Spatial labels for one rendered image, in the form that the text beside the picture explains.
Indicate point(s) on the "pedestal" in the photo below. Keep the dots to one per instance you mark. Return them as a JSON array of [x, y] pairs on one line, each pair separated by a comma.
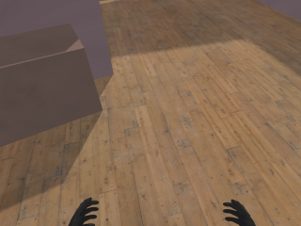
[[45, 82]]

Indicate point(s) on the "right robot hand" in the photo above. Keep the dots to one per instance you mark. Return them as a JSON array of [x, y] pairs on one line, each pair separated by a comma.
[[243, 218]]

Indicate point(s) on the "left robot hand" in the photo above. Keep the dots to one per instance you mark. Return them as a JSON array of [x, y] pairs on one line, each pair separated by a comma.
[[80, 217]]

